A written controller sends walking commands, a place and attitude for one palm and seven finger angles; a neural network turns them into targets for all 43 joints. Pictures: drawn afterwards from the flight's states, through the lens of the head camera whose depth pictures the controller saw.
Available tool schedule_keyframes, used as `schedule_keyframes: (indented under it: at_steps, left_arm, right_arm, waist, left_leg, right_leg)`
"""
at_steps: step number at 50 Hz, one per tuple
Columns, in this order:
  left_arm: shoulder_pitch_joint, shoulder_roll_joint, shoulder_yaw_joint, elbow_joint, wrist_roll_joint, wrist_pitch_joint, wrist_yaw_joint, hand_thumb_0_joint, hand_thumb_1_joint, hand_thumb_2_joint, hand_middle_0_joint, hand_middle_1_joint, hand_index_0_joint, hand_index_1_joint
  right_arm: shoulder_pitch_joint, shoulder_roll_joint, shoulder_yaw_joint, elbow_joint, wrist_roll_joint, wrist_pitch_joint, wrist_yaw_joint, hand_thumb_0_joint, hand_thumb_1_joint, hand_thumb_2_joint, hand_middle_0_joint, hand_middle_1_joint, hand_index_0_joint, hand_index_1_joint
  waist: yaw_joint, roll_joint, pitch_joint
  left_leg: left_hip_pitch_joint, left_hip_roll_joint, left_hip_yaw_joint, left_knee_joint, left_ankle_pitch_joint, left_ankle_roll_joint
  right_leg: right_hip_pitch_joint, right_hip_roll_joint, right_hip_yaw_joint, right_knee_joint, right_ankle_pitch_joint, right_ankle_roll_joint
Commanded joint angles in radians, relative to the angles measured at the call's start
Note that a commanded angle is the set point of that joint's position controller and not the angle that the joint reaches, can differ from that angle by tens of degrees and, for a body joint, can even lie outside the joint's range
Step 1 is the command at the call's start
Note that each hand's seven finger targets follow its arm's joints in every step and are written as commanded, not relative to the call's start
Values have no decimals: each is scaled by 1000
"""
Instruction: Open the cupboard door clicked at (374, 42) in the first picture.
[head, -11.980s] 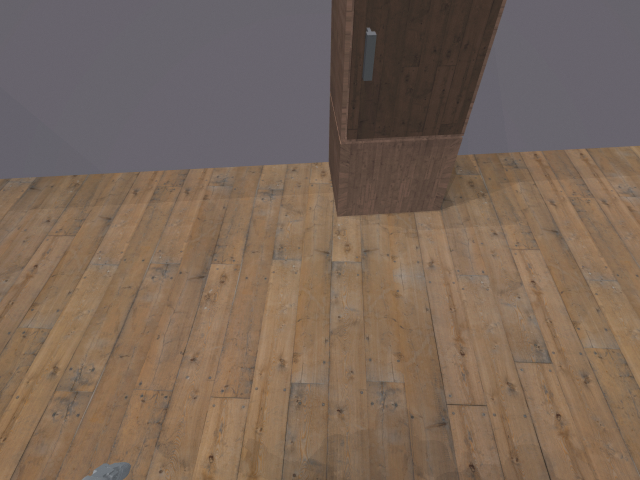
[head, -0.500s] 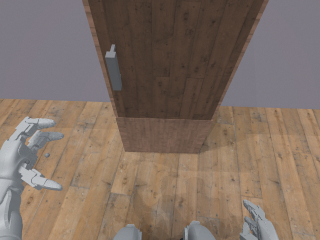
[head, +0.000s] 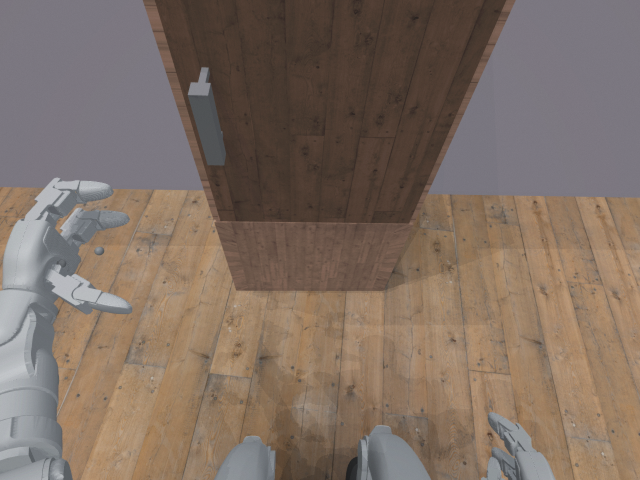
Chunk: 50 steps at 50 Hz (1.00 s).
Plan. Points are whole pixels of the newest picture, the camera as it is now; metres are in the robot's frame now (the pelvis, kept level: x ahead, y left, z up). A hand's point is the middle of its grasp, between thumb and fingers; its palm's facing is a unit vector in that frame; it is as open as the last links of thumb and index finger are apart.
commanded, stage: move the hooked fingers beside the handle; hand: left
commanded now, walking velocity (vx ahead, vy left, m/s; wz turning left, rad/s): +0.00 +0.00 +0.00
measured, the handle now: (210, 117) +0.61 +0.18 +0.05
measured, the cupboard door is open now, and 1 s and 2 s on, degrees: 0 0 0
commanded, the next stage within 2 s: slide the fingers in behind the handle in 1.96 s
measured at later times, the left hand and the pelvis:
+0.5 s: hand (126, 198) +0.44 +0.26 +0.06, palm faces +0.01 -1.00 -0.01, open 14.0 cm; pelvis +0.00 +0.01 -0.01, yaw -1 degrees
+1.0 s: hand (158, 154) +0.52 +0.24 +0.06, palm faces +0.02 -1.00 -0.03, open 14.0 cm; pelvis +0.00 +0.01 -0.01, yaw -2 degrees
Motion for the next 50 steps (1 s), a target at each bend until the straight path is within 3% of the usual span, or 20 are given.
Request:
schedule_keyframes:
  at_steps: [1, 7, 12, 13, 17, 18, 23, 26, 29, 32, 33, 35, 37, 39, 40, 43, 45, 46, 48, 50]
  left_arm:
    - [-317, 277, 62, -141, -17, -72, -2, 0, -500, 300, -300, -1200, -300, -1200]
    - [-393, 292, 59, -113, 3, -82, 3, 0, -500, 300, -300, -1200, -300, -1200]
    - [-449, 342, 96, -23, 24, -89, 27, 0, -500, 300, -300, -1200, -300, -1200]
    - [-470, 327, 79, -13, 29, -91, 27, 0, -500, 300, -300, -1200, -300, -1200]
    - [-584, 396, 106, 39, 58, -111, 33, 0, -500, 300, -300, -1200, -300, -1200]
    - [-613, 369, 79, 39, 61, -116, 29, 0, -500, 300, -300, -1200, -300, -1200]
    - [-697, 355, 42, 110, 79, -115, 28, 0, -500, 300, -300, -1200, -300, -1200]
    - [-755, 361, 36, 163, 91, -106, 43, 0, -500, 300, -300, -1200, -300, -1200]
    - [-799, 366, 32, 175, 113, -110, 67, 0, -500, 300, -300, -1200, -300, -1200]
    - [-843, 408, 59, 203, 125, -117, 90, 0, -500, 300, -300, -1200, -300, -1200]
    - [-842, 440, 80, 222, 135, -118, 95, 0, -500, 300, -300, -1200, -300, -1200]
    - [-857, 428, 65, 233, 143, -116, 101, 0, -500, 300, -300, -1200, -300, -1200]
    - [-874, 470, 88, 214, 153, -125, 104, 0, -500, 300, -300, -1200, -300, -1200]
    - [-878, 446, 68, 235, 156, -121, 105, 0, -500, 300, -300, -1200, -300, -1200]
    - [-920, 434, 53, 235, 156, -119, 107, 0, -500, 300, -300, -1200, -300, -1200]
    - [-916, 489, 95, 263, 164, -115, 112, 0, -500, 300, -300, -1200, -300, -1200]
    - [-941, 484, 79, 282, 173, -108, 116, 0, -500, 300, -300, -1200, -300, -1200]
    - [-953, 475, 73, 285, 172, -112, 117, 0, -500, 300, -300, -1200, -300, -1200]
    - [-965, 518, 97, 281, 182, -117, 120, 0, -500, 300, -300, -1200, -300, -1200]
    - [-982, 494, 74, 296, 184, -114, 118, 0, -500, 300, -300, -1200, -300, -1200]
  right_arm:
    - [57, -164, -73, -98, -2, -26, -4, 0, -900, -900, 200, 300, 200, 300]
    - [92, -169, -83, -78, -5, -1, 3, 0, -900, -900, 200, 300, 200, 300]
    - [115, -174, -82, -56, -9, 25, 6, 0, -900, -900, 200, 300, 200, 300]
    - [114, -171, -81, -58, -9, 29, 7, 0, -900, -900, 200, 300, 200, 300]
    - [133, -177, -79, -44, -14, 49, 6, 0, -900, -900, 200, 300, 200, 300]
    - [133, -172, -78, -41, -15, 51, 8, 0, -900, -900, 200, 300, 200, 300]
    - [157, -179, -79, -24, -17, 73, 12, 0, -900, -900, 200, 300, 200, 300]
    - [172, -184, -77, -16, -19, 86, 14, 0, -900, -900, 200, 300, 200, 300]
    - [183, -183, -76, -12, -26, 100, 18, 0, -900, -900, 200, 300, 200, 300]
    - [199, -187, -73, -7, -32, 114, 21, 0, -900, -900, 200, 300, 200, 300]
    - [202, -189, -72, -7, -33, 119, 21, 0, -900, -900, 200, 300, 200, 300]
    - [206, -186, -70, -9, -35, 128, 24, 0, -900, -900, 200, 300, 200, 300]
    - [218, -189, -68, -12, -39, 139, 26, 0, -900, -900, 200, 300, 200, 300]
    - [222, -187, -67, -10, -40, 148, 30, 0, -900, -900, 200, 300, 200, 300]
    - [223, -186, -67, -5, -40, 151, 31, 0, -900, -900, 200, 300, 200, 300]
    - [240, -193, -66, -6, -43, 164, 29, 0, -900, -900, 200, 300, 200, 300]
    - [246, -191, -62, -3, -44, 170, 30, 0, -900, -900, 200, 300, 200, 300]
    - [251, -190, -62, -4, -45, 172, 30, 0, -900, -900, 200, 300, 200, 300]
    - [261, -195, -62, -2, -49, 179, 31, 0, -900, -900, 200, 300, 200, 300]
    - [264, -193, -60, 3, -49, 184, 34, 0, -900, -900, 200, 300, 200, 300]
  waist:
    - [4, 76, -339]
    - [1, 106, -398]
    - [-4, 58, -392]
    - [-10, 84, -391]
    - [-21, 92, -411]
    - [-29, 127, -423]
    - [-49, 150, -427]
    - [-66, 116, -415]
    - [-70, 148, -448]
    - [-83, 118, -469]
    - [-77, 120, -467]
    - [-86, 134, -465]
    - [-78, 167, -518]
    - [-89, 167, -500]
    - [-108, 159, -485]
    - [-99, 160, -517]
    - [-116, 136, -488]
    - [-121, 154, -486]
    - [-113, 172, -521]
    - [-130, 178, -509]
  left_leg:
    - [83, -31, 0, -166, 304, 15]
    - [124, -27, -3, -165, 351, 13]
    - [76, -26, -1, -154, 346, 17]
    - [74, -28, 3, -150, 334, 18]
    - [68, -24, -2, -136, 339, 21]
    - [84, -25, -3, -132, 345, 19]
    - [126, -17, -19, -128, 374, 14]
    - [110, -16, -30, -121, 359, 17]
    - [126, -16, -30, -114, 381, 14]
    - [113, -13, -34, -100, 398, 17]
    - [94, -14, -34, -99, 391, 17]
    - [91, -14, -28, -96, 393, 20]
    - [127, -11, -34, -91, 451, 15]
    - [124, -8, -33, -88, 450, 15]
    - [114, -7, -33, -86, 431, 18]
    - [102, -8, -33, -81, 451, 19]
    - [72, -8, -33, -82, 424, 24]
    - [81, -9, -34, -78, 432, 25]
    - [94, -7, -35, -76, 444, 22]
    - [96, -6, -34, -72, 445, 23]
  right_leg:
    - [302, 43, 43, -103, 192, -20]
    - [284, 44, 39, -96, 225, -19]
    - [299, 44, 42, -90, 239, -17]
    - [290, 43, 46, -90, 234, -16]
    - [278, 46, 50, -79, 236, -18]
    - [263, 45, 49, -75, 238, -18]
    - [195, 48, 34, -70, 229, -19]
    - [170, 50, 27, -67, 211, -19]
    - [157, 46, 28, -63, 220, -15]
    - [164, 50, 29, -55, 240, -12]
    - [173, 48, 30, -53, 239, -13]
    - [172, 48, 32, -55, 249, -11]
    - [181, 51, 31, -44, 281, -14]
    - [162, 52, 30, -49, 275, -12]
    - [157, 52, 31, -53, 271, -9]
    - [181, 54, 34, -47, 297, -11]
    - [183, 55, 34, -53, 292, -9]
    - [170, 57, 34, -52, 296, -12]
    - [179, 57, 36, -51, 299, -12]
    - [159, 58, 35, -55, 298, -10]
